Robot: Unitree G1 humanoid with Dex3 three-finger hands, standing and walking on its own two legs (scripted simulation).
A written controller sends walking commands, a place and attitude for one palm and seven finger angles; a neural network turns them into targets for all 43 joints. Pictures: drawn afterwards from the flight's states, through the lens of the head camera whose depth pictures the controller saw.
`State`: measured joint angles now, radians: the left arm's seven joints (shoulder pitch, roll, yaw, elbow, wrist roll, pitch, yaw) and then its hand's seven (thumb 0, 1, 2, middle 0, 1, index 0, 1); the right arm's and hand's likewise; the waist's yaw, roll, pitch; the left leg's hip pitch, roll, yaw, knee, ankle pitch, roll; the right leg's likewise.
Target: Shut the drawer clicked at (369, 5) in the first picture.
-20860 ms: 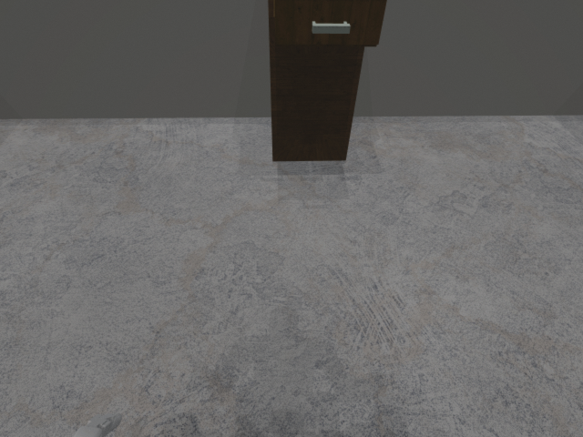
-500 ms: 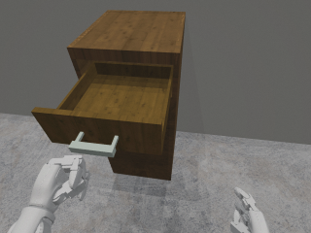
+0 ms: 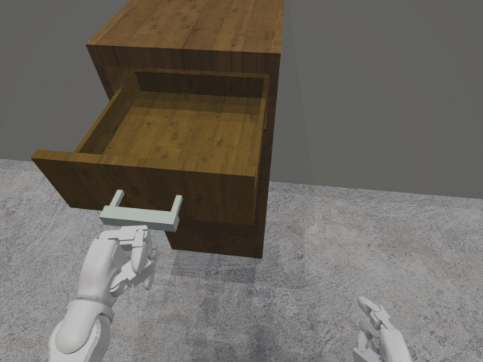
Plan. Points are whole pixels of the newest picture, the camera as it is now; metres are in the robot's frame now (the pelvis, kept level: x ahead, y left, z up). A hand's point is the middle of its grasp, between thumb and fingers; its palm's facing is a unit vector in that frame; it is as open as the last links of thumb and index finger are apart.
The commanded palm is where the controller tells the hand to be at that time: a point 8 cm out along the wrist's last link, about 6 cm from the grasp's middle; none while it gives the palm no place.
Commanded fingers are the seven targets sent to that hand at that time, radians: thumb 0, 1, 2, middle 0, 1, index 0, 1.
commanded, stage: bring the fist close to the handle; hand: left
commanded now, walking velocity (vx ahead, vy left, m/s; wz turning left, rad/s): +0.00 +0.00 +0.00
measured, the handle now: (144, 208) +0.34 +0.19 +0.07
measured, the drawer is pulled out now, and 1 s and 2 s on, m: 0.29 0.27 0.14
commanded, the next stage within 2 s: push the drawer shut in 0.48 s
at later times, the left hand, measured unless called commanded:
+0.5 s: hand (162, 264) +0.25 +0.14 +0.07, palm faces -0.05 -1.00 -0.05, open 3.3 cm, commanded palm +0.23 +0.20 +0.07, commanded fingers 0.00 0.90 0.90 -1.40 -1.60 -1.40 -1.60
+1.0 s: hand (158, 245) +0.28 +0.15 +0.07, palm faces -0.06 -1.00 -0.04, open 3.0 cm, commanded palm +0.27 +0.20 +0.07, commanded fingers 0.00 0.90 0.90 -1.40 -1.60 -1.40 -1.60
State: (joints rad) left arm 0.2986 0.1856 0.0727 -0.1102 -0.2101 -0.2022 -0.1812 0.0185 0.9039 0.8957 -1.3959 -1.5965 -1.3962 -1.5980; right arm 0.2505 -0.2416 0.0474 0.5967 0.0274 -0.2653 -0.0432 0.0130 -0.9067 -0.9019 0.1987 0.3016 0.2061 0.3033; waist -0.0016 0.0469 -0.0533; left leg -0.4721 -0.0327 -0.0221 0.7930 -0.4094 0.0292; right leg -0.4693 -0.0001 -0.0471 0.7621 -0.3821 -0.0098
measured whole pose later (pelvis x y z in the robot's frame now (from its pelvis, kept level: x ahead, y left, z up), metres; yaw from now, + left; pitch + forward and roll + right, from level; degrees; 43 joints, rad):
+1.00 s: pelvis -0.01 -0.02 +0.00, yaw +0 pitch +7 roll -1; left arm 0.07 0.23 0.13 0.16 -0.24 -0.27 -0.24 -0.01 0.79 0.90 -1.40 -1.60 -1.40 -1.60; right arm 0.23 -0.26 0.04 0.61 0.04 -0.19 -0.05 0.01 -0.91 -0.90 0.20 0.30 0.20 0.30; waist -0.01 0.04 -0.06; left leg -0.53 -0.02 -0.04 0.82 -0.41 0.01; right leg -0.53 0.01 -0.06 0.80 -0.39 -0.03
